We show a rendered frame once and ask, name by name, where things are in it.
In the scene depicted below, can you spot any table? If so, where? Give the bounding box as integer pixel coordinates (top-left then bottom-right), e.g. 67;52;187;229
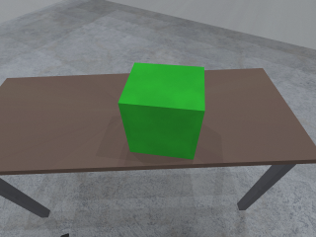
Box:
0;68;316;218

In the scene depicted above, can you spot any carton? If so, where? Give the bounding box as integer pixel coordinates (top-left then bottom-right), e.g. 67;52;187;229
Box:
118;62;205;160

